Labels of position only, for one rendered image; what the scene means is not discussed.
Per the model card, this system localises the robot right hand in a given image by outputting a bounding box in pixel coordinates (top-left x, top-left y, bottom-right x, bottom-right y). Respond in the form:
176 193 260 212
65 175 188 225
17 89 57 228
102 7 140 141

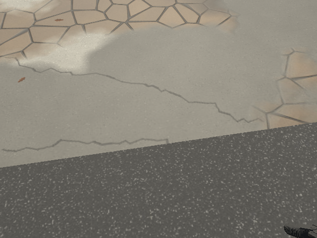
283 223 317 238

